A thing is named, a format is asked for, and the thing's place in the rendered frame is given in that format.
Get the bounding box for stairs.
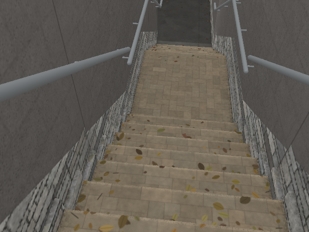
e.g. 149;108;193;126
147;43;224;55
57;114;289;232

